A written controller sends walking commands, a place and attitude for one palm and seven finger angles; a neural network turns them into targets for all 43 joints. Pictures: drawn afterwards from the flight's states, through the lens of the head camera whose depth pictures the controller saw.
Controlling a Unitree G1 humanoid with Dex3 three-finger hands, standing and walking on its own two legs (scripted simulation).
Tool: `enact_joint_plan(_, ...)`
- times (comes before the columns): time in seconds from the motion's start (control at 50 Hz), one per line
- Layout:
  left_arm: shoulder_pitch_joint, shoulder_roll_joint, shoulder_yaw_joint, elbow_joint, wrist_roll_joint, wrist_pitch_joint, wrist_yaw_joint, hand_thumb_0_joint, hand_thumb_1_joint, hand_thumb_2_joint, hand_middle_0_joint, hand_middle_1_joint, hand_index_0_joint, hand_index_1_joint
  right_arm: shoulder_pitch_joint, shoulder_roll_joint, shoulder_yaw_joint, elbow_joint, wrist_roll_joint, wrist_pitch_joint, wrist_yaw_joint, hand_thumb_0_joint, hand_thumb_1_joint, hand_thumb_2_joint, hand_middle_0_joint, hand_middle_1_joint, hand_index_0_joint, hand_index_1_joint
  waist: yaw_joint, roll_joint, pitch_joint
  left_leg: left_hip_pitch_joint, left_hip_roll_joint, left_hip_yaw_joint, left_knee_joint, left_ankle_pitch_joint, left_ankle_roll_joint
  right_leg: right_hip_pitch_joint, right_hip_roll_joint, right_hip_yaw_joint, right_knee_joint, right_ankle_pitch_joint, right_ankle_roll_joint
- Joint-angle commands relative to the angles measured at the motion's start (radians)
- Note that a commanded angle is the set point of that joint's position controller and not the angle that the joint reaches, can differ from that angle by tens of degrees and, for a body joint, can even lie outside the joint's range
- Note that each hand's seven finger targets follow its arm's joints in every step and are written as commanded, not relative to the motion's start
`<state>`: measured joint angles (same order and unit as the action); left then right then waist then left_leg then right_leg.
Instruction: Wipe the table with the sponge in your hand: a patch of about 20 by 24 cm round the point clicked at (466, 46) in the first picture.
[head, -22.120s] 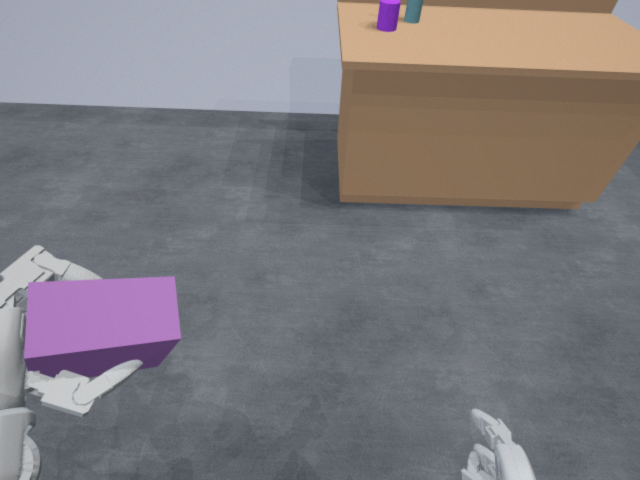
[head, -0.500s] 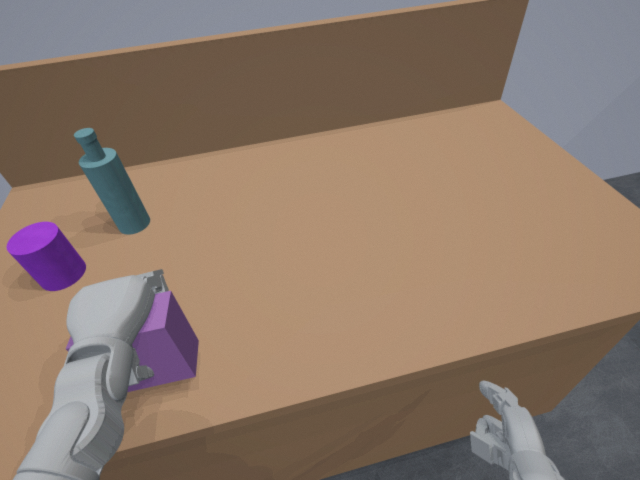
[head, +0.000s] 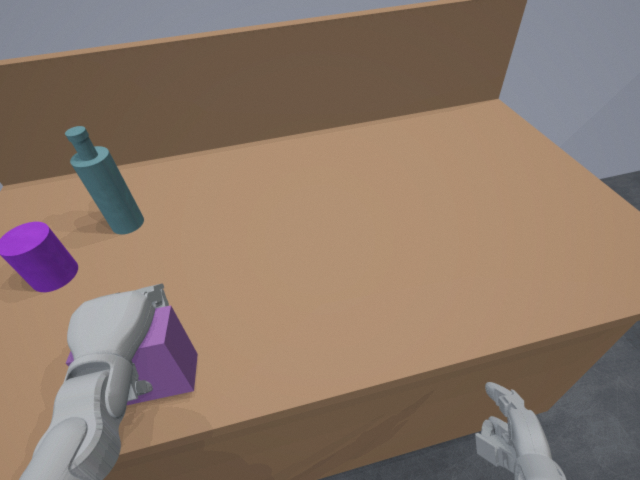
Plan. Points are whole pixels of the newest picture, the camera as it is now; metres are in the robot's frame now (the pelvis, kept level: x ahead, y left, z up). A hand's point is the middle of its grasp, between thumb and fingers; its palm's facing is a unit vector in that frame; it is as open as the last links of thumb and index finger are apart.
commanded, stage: lower the sponge onto the table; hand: left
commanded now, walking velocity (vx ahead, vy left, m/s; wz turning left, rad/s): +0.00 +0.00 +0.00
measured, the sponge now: (144, 365) +0.23 +0.29 +0.00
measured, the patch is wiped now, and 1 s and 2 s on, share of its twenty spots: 0.00 0.10 0.25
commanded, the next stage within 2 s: wipe forward along the first lane in 0.60 s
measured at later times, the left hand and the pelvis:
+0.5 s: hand (134, 352) +0.23 +0.29 +0.03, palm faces -0.05 -0.07 -1.00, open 10.3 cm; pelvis +0.00 +0.00 +0.00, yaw +0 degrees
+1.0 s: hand (135, 331) +0.26 +0.31 +0.03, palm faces -0.07 -0.03 -1.00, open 10.2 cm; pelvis -0.02 +0.00 -0.01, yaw +1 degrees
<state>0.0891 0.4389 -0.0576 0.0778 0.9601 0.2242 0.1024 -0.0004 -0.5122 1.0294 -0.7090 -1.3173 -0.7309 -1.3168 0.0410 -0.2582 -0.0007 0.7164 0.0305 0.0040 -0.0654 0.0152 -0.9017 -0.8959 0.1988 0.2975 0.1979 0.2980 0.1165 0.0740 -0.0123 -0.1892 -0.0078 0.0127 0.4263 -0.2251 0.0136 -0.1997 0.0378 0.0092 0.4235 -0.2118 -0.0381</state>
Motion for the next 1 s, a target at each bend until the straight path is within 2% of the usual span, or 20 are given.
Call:
enact_joint_plan(0.0, -0.182, 0.227, 0.152, -0.212, 0.028, 0.014, 0.076, 0.000, 0.100, 1.300, -1.200, -1.600, -1.200, -1.600, -0.178, -0.104, -0.038, -0.169, 0.002, -0.050, 0.000, 0.000, -0.900, -0.900, 0.200, 0.300, 0.200, 0.300, 0.012, -0.024, -0.224, 0.080, -0.017, -0.081, -0.023, 0.272, 0.010, 0.056, -0.022, 0.105, -0.048, 0.220, -0.045)
enact_joint_plan(0.06, -0.223, 0.247, 0.159, -0.199, 0.021, 0.045, 0.084, 0.000, 0.100, 1.300, -1.200, -1.600, -1.200, -1.600, -0.195, -0.112, -0.033, -0.166, 0.009, -0.042, -0.002, 0.000, -0.900, -0.900, 0.200, 0.300, 0.200, 0.300, 0.007, -0.023, -0.191, 0.075, -0.017, -0.085, -0.033, 0.221, 0.012, 0.031, -0.018, 0.125, -0.062, 0.164, -0.048)
enact_joint_plan(0.08, -0.237, 0.190, 0.107, -0.202, 0.020, 0.047, 0.083, 0.000, 0.100, 1.300, -1.200, -1.600, -1.200, -1.600, -0.191, -0.101, -0.033, -0.172, 0.011, -0.044, -0.003, 0.000, -0.900, -0.900, 0.200, 0.300, 0.200, 0.300, -0.005, -0.017, -0.208, 0.073, -0.014, -0.076, -0.034, 0.212, 0.016, 0.033, -0.022, 0.095, -0.057, 0.151, -0.040)
enact_joint_plan(0.16, -0.279, 0.258, 0.147, -0.178, 0.023, 0.044, 0.079, 0.000, 0.100, 1.300, -1.200, -1.600, -1.200, -1.600, -0.191, -0.111, -0.032, -0.161, 0.010, -0.046, -0.013, 0.000, -0.900, -0.900, 0.200, 0.300, 0.200, 0.300, -0.004, -0.030, -0.197, 0.080, -0.021, -0.081, -0.029, 0.175, 0.021, 0.019, -0.016, 0.126, -0.073, 0.114, -0.045)
enact_joint_plan(0.24, -0.286, 0.178, 0.072, -0.155, 0.039, 0.021, 0.074, 0.000, 0.100, 1.300, -1.200, -1.600, -1.200, -1.600, -0.175, -0.101, -0.035, -0.157, 0.006, -0.051, -0.008, 0.000, -0.900, -0.900, 0.200, 0.300, 0.200, 0.300, -0.014, -0.010, -0.193, 0.080, -0.017, -0.085, -0.024, 0.199, 0.015, -0.003, -0.016, 0.095, -0.065, 0.131, -0.042)
enact_joint_plan(0.32, -0.266, 0.163, 0.073, -0.122, 0.032, 0.012, 0.080, 0.000, 0.100, 1.300, -1.200, -1.600, -1.200, -1.600, -0.165, -0.101, -0.037, -0.158, 0.007, -0.053, -0.009, 0.000, -0.900, -0.900, 0.200, 0.300, 0.200, 0.300, -0.013, -0.039, -0.206, 0.068, -0.014, -0.079, -0.024, 0.190, 0.015, 0.001, -0.016, 0.088, -0.059, 0.130, -0.039)
enact_joint_plan(0.36, -0.232, 0.236, 0.147, -0.123, 0.029, 0.014, 0.088, 0.000, 0.100, 1.300, -1.200, -1.600, -1.200, -1.600, -0.171, -0.112, -0.038, -0.158, 0.008, -0.048, -0.007, 0.000, -0.900, -0.900, 0.200, 0.300, 0.200, 0.300, 0.005, -0.021, -0.207, 0.062, -0.018, -0.086, -0.025, 0.193, 0.013, 0.013, -0.013, 0.116, -0.055, 0.134, -0.049)
enact_joint_plan(0.38, -0.234, 0.151, 0.076, -0.132, 0.027, 0.013, 0.086, 0.000, 0.100, 1.300, -1.200, -1.600, -1.200, -1.600, -0.166, -0.097, -0.037, -0.167, 0.010, -0.049, -0.005, 0.000, -0.900, -0.900, 0.200, 0.300, 0.200, 0.300, -0.009, -0.029, -0.230, 0.056, -0.016, -0.076, -0.024, 0.198, 0.016, 0.023, -0.017, 0.084, -0.044, 0.144, -0.039)
enact_joint_plan(0.46, -0.220, 0.212, 0.129, -0.106, 0.029, 0.023, 0.094, 0.000, 0.100, 1.300, -1.200, -1.600, -1.200, -1.600, -0.171, -0.113, -0.040, -0.157, 0.009, -0.042, -0.003, 0.000, -0.900, -0.900, 0.200, 0.300, 0.200, 0.300, 0.000, -0.051, -0.196, 0.048, -0.018, -0.081, -0.019, 0.184, 0.015, 0.004, -0.015, 0.116, -0.055, 0.136, -0.045)
enact_joint_plan(0.48, -0.220, 0.148, 0.076, -0.113, 0.028, 0.022, 0.093, 0.000, 0.100, 1.300, -1.200, -1.600, -1.200, -1.600, -0.165, -0.102, -0.039, -0.166, 0.012, -0.043, -0.001, 0.000, -0.900, -0.900, 0.200, 0.300, 0.200, 0.300, -0.010, -0.029, -0.219, 0.045, -0.016, -0.072, -0.018, 0.185, 0.018, 0.010, -0.018, 0.087, -0.043, 0.136, -0.038)
enact_joint_plan(0.56, -0.206, 0.211, 0.130, -0.073, 0.025, 0.032, 0.096, 0.000, 0.100, 1.300, -1.200, -1.600, -1.200, -1.600, -0.166, -0.114, -0.040, -0.154, 0.012, -0.035, -0.003, 0.000, -0.900, -0.900, 0.200, 0.300, 0.200, 0.300, -0.002, -0.057, -0.185, 0.030, -0.019, -0.079, -0.018, 0.161, 0.017, -0.002, -0.015, 0.112, -0.054, 0.119, -0.043)
enact_joint_plan(0.6, -0.203, 0.154, 0.080, -0.040, 0.031, 0.038, 0.091, 0.000, 0.100, 1.300, -1.200, -1.600, -1.200, -1.600, -0.164, -0.106, -0.038, -0.155, 0.015, -0.035, -0.002, 0.000, -0.900, -0.900, 0.200, 0.300, 0.200, 0.300, -0.010, -0.073, -0.166, 0.016, -0.018, -0.076, -0.017, 0.151, 0.017, -0.018, -0.017, 0.089, -0.054, 0.103, -0.037)
enact_joint_plan(0.66, -0.217, 0.204, 0.122, -0.026, 0.032, 0.039, 0.095, 0.000, 0.100, 1.300, -1.200, -1.600, -1.200, -1.600, -0.159, -0.117, -0.041, -0.150, 0.016, -0.032, -0.005, 0.000, -0.900, -0.900, 0.200, 0.300, 0.200, 0.300, -0.002, -0.054, -0.169, 0.016, -0.021, -0.076, -0.016, 0.127, 0.019, -0.026, -0.014, 0.111, -0.057, 0.073, -0.043)
enact_joint_plan(0.68, -0.197, 0.162, 0.092, -0.025, 0.032, 0.037, 0.092, 0.000, 0.100, 1.300, -1.200, -1.600, -1.200, -1.600, -0.151, -0.108, -0.042, -0.159, 0.016, -0.032, -0.004, 0.000, -0.900, -0.900, 0.200, 0.300, 0.200, 0.300, -0.006, -0.058, -0.195, 0.008, -0.021, -0.066, -0.013, 0.132, 0.023, -0.007, -0.018, 0.088, -0.046, 0.083, -0.037)
enact_joint_plan(0.72, -0.244, 0.156, 0.073, 0.015, 0.038, 0.037, 0.089, 0.000, 0.100, 1.300, -1.200, -1.600, -1.200, -1.600, -0.148, -0.111, -0.040, -0.147, 0.017, -0.029, -0.008, 0.000, -0.900, -0.900, 0.200, 0.300, 0.200, 0.300, -0.020, -0.080, -0.163, -0.001, -0.022, -0.065, -0.008, 0.120, 0.021, -0.039, -0.018, 0.092, -0.054, 0.077, -0.035)
enact_joint_plan(0.76, -0.311, 0.230, 0.125, 0.057, 0.045, 0.040, 0.091, 0.000, 0.100, 1.300, -1.200, -1.600, -1.200, -1.600, -0.139, -0.124, -0.037, -0.132, 0.020, -0.024, -0.015, 0.000, -0.900, -0.900, 0.200, 0.300, 0.200, 0.300, -0.023, -0.082, -0.133, -0.016, -0.026, -0.073, -0.011, 0.071, 0.021, -0.069, -0.012, 0.113, -0.068, 0.013, -0.040)
enact_joint_plan(0.78, -0.346, 0.154, 0.054, 0.073, 0.040, 0.037, 0.087, 0.000, 0.100, 1.300, -1.200, -1.600, -1.200, -1.600, -0.131, -0.111, -0.036, -0.143, 0.025, -0.026, -0.018, 0.000, -0.900, -0.900, 0.200, 0.300, 0.200, 0.300, -0.043, -0.089, -0.136, -0.028, -0.026, -0.057, -0.010, 0.045, 0.027, -0.074, -0.017, 0.086, -0.063, -0.009, -0.029)
enact_joint_plan(0.86, -0.431, 0.214, 0.089, 0.185, 0.053, 0.032, 0.082, 0.000, 0.100, 1.300, -1.200, -1.600, -1.200, -1.600, -0.104, -0.125, -0.037, -0.123, 0.031, -0.023, -0.028, 0.000, -0.900, -0.900, 0.200, 0.300, 0.200, 0.300, -0.044, -0.096, -0.138, -0.047, -0.030, -0.059, -0.006, 0.000, 0.024, -0.109, -0.012, 0.093, -0.060, -0.051, -0.034)
enact_joint_plan(0.88, -0.452, 0.168, 0.042, 0.213, 0.054, 0.033, 0.076, 0.000, 0.100, 1.300, -1.200, -1.600, -1.200, -1.600, -0.093, -0.120, -0.034, -0.128, 0.034, -0.021, -0.029, 0.000, -0.900, -0.900, 0.200, 0.300, 0.200, 0.300, -0.054, -0.091, -0.148, -0.063, -0.032, -0.050, -0.005, -0.011, 0.026, -0.106, -0.015, 0.071, -0.050, -0.053, -0.027)
enact_joint_plan(0.98, -0.488, 0.190, 0.053, 0.344, 0.056, 0.009, 0.054, 0.000, 0.100, 1.300, -1.200, -1.600, -1.200, -1.600, -0.048, -0.132, -0.038, -0.128, 0.039, -0.011, -0.031, 0.000, -0.900, -0.900, 0.200, 0.300, 0.200, 0.300, -0.064, -0.129, -0.173, -0.113, -0.035, -0.040, 0.025, -0.011, 0.030, -0.109, -0.018, 0.073, -0.035, -0.031, -0.022)
